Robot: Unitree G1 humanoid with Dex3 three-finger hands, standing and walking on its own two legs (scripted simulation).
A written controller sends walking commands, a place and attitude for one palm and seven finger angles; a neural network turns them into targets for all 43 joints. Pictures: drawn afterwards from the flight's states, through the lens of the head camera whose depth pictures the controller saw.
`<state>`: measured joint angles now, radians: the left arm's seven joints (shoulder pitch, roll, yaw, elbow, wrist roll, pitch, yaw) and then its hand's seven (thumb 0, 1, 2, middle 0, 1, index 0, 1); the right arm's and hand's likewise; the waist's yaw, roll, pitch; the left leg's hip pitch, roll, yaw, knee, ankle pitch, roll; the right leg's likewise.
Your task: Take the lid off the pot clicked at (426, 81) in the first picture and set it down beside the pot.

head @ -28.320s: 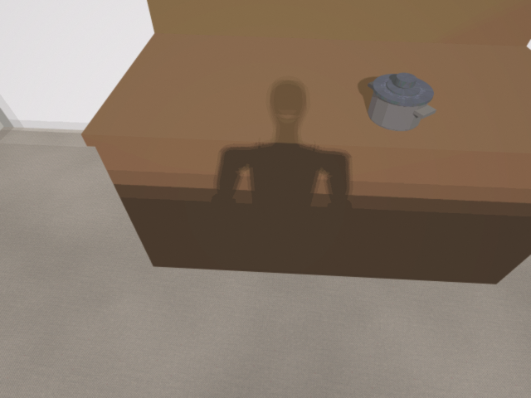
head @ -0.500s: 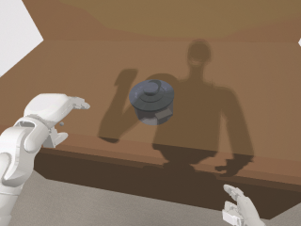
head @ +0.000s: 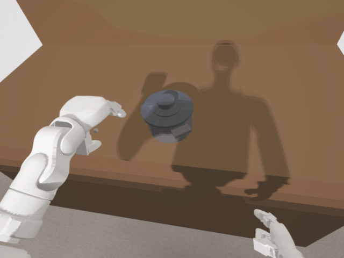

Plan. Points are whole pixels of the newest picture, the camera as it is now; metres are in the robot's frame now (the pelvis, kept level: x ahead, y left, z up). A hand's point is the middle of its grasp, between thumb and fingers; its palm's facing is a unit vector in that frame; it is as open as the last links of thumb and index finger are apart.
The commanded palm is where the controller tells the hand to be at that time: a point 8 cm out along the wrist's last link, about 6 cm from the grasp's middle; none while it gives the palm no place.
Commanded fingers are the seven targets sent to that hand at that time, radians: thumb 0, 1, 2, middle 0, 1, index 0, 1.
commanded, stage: move the open hand above the knob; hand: left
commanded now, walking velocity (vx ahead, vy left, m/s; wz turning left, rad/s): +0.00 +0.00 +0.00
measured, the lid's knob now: (165, 101) +0.51 +0.07 +0.07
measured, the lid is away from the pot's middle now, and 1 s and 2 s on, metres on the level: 0.00 0.00 0.00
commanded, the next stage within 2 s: lower the open fingers around the knob in 1.82 s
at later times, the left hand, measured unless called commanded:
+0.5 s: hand (127, 109) +0.41 +0.14 +0.14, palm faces -0.22 -0.02 -0.98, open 10.3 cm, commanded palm +0.39 +0.14 +0.21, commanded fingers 0.00 -0.33 1.45 -0.82 -0.08 -0.82 -0.08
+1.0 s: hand (149, 91) +0.45 +0.09 +0.16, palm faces -0.19 -0.03 -0.98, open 10.3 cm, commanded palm +0.45 +0.09 +0.21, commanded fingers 0.00 -0.33 1.45 -0.82 -0.08 -0.82 -0.08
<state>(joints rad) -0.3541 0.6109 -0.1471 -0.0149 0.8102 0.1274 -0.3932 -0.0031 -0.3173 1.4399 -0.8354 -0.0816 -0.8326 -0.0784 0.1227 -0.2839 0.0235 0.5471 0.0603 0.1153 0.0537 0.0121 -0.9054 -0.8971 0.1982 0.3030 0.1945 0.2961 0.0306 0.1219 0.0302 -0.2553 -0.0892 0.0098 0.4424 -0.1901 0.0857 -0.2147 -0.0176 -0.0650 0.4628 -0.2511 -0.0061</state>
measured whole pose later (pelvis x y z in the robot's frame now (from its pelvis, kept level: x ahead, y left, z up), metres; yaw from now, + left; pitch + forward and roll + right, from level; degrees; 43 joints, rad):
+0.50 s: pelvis +0.01 -0.02 +0.00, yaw -1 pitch +2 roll +1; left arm -0.59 0.51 -0.24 0.27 0.83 0.22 -0.37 0.00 -0.32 1.44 -0.83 -0.08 -0.83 -0.08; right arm 0.16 -0.30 0.02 0.57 0.08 0.14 0.05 0.01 -0.91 -0.90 0.20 0.30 0.19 0.30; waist -0.01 0.12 -0.02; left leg -0.28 -0.07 0.02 0.46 -0.22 0.06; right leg -0.26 0.00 -0.06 0.50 -0.29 -0.03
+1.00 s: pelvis +0.02 -0.02 +0.00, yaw -1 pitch +4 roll +1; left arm -0.84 0.41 -0.32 0.52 0.85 0.25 -0.33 0.00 -0.32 1.44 -0.84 -0.08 -0.83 -0.08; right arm 0.14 -0.27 0.03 0.62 0.08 0.14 0.03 0.01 -0.91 -0.90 0.20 0.30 0.19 0.30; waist -0.03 0.10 -0.04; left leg -0.31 -0.07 0.02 0.47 -0.23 0.06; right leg -0.28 0.00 -0.05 0.52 -0.30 -0.03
